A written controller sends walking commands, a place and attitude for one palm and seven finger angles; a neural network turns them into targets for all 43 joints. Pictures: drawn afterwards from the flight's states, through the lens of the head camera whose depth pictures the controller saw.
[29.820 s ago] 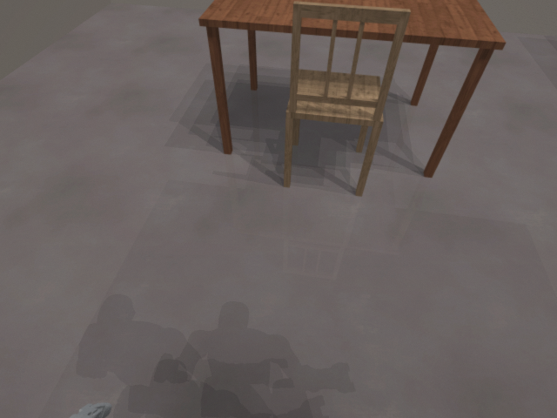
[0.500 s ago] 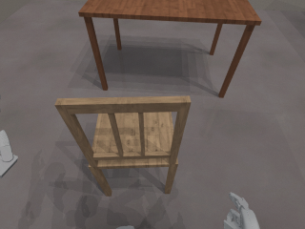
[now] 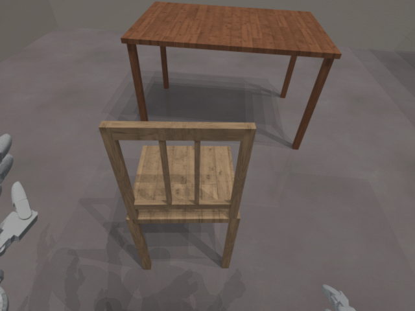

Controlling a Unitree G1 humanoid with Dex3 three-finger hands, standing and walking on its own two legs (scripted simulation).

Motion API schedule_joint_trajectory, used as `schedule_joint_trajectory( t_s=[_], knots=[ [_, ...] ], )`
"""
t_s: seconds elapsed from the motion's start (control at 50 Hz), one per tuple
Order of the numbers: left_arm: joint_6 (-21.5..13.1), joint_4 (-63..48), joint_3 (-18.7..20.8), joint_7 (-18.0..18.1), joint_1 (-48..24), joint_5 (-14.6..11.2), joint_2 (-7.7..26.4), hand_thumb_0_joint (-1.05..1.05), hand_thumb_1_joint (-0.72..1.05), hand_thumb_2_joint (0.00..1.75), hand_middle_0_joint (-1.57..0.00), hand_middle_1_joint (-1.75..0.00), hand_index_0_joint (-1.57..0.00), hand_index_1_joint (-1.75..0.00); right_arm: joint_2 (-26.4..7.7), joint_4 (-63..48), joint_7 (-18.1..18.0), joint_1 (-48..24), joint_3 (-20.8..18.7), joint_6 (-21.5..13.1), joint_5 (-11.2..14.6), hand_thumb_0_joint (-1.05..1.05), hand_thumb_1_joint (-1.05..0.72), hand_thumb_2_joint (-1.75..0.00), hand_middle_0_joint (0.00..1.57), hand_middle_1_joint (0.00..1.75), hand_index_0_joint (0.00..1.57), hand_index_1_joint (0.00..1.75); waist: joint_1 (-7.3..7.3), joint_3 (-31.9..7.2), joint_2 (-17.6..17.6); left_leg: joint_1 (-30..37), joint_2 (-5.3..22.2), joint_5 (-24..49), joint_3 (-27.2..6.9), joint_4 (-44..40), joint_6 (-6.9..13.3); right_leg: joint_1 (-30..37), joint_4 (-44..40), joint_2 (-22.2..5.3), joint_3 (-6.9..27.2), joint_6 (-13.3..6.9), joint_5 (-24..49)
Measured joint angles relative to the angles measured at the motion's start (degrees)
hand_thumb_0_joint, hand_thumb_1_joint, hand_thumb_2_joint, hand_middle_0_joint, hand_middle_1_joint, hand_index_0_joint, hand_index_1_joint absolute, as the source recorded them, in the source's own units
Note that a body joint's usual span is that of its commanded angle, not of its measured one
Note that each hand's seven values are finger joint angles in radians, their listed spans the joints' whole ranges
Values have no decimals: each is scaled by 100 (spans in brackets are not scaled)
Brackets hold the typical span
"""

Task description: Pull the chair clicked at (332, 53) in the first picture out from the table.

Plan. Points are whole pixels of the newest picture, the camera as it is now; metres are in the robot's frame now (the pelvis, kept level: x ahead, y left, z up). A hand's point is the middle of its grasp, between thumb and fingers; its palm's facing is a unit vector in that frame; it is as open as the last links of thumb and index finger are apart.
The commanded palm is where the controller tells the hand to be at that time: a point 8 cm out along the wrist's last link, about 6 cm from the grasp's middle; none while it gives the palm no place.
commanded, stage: stop stepping back and stand still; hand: left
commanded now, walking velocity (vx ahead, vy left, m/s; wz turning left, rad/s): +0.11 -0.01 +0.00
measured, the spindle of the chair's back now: (166, 174) +0.51 +0.15 -0.08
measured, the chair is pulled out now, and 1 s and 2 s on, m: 0.73 0.73 0.73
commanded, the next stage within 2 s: let the arm hang, fingers relaxed in 0.16 s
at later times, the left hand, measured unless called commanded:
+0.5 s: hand out of the picture +0.09 +0.16 -0.15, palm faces +0.03 -0.99 -0.16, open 7.4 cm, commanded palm none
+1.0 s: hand out of the picture -0.04 +0.15 -0.16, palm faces +0.05 -0.98 -0.20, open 7.3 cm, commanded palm none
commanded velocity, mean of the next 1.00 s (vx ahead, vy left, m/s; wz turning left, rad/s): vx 0.01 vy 0.00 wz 0.00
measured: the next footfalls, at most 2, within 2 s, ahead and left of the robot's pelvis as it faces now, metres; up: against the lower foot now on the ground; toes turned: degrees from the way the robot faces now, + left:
right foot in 0.18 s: +0.03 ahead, -0.13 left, +0.00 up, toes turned -4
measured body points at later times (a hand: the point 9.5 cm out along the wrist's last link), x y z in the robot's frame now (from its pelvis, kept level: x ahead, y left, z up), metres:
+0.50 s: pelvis -0.01 +0.00 +0.00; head +0.00 +0.00 +0.45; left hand +0.08 +0.22 -0.13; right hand +0.08 -0.23 -0.13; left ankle +0.06 +0.11 -0.72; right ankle -0.01 -0.13 -0.72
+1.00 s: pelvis +0.01 -0.02 +0.01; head +0.03 -0.03 +0.46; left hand -0.04 +0.20 -0.14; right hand +0.00 -0.23 -0.15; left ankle +0.06 +0.11 -0.72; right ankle -0.01 -0.13 -0.73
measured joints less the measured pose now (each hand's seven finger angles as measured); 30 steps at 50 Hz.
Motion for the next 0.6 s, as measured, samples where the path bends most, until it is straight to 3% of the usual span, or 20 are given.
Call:
schedule_joint_trajectory(
  t_s=[0.06, 0.1, 0.14, 0.2, 0.26, 0.28, 0.36, 0.44, 0.5, 0.52, 0.6],
  knots=[
    [42, -5, 41, 23, 14, 55, 13, 1, 89, 90, -21, -30, -21, -30, 119, -98, -46, 27, -11, -36, 3, 2, -90, -90, 20, 30, 20, 30, -116, 31, -112, 117, 12, 482, 85, -287, 21, -140, 486, 40, 114, -30, -810],
    [24, -33, 98, -19, 81, 100, 127, 1, 89, 90, -21, -30, -21, -30, 251, -229, -38, 133, -64, -132, 4, 2, -90, -90, 20, 30, 20, 30, -253, 7, -64, 163, 39, 725, 23, -542, 42, -133, 934, 107, 35, -16, -942],
    [-80, -118, 176, -57, 219, 101, 320, 2, 89, 90, -21, -30, -21, -30, 358, -307, 12, 261, -47, -227, 21, 2, -90, -90, 20, 30, 20, 30, -330, -62, -38, 131, 54, 878, -31, -731, 23, 202, 457, 140, -89, -28, -877],
    [-317, -264, 396, -102, 484, 42, 553, 1, 89, 90, -21, -30, -21, -30, 411, -297, 88, 243, 55, -298, -22, 1, -90, -90, 20, 30, 20, 30, -260, -40, -55, -44, 71, 1032, 39, -704, -69, 597, -603, 156, -95, -73, -117],
    [-339, -174, 340, -154, 555, -32, 502, 1, 89, 90, -21, -30, -22, -30, 367, -113, 130, 148, 61, -264, -24, 1, -90, -90, 20, 30, 20, 30, -177, 41, 72, -67, 97, 783, 11, -628, -90, 581, -615, 201, -86, -43, 3],
    [-330, 68, 214, -242, 435, 85, 454, 1, 89, 90, -21, -30, -21, -30, 308, -49, 228, 155, 14, -283, -51, 1, -90, -90, 20, 30, 20, 30, -124, -17, 132, -152, 77, 960, -29, -575, -54, 468, -501, 187, -90, -47, -70],
    [569, 2611, -772, -635, -729, 329, -304, 0, 90, 90, -20, -30, -21, -30, 63, 513, 459, -64, -121, 206, -170, 1, -90, -90, 20, 30, 20, 30, -22, -151, 405, -344, -88, 961, -121, -346, -41, 170, 43, 20, -148, 65, -383],
    [1243, 5364, -1559, -779, -1219, 381, -936, 0, 91, 90, -19, -30, -20, -29, 192, 824, 551, -174, -41, 604, -248, 1, -90, -90, 20, 30, 20, 30, -119, -5, 217, -216, -180, 922, -85, -369, -36, 207, 216, -82, -120, 36, -499],
    [1362, 6742, -2095, -889, -1119, 343, -1288, 1, 91, 90, -19, -30, -20, -29, 377, 1001, 560, -103, 41, 651, -246, 1, -90, -90, 20, 30, 20, 30, -196, 177, -73, -53, -158, 935, -63, -482, -58, 337, 143, -63, -94, 17, -491],
    [1287, 6982, -1976, -772, -1094, 233, -1359, -1, 96, 90, -20, -30, -20, -29, 442, 1064, 540, -38, 43, 648, -236, 1, -91, -90, 20, 30, 20, 30, -187, 224, -149, -30, -133, 959, -96, -538, -78, 384, 49, -32, -124, 12, -447],
    [1129, 7602, -2001, -766, -989, 263, -1076, -5, 105, 89, -21, -30, -21, -30, 439, 1336, 450, 171, -45, 682, -224, 0, -93, -90, 20, 30, 20, 30, -39, 369, -248, 76, -55, 1123, -190, -840, -138, 562, -386, 67, -209, -42, -224]
  ],
)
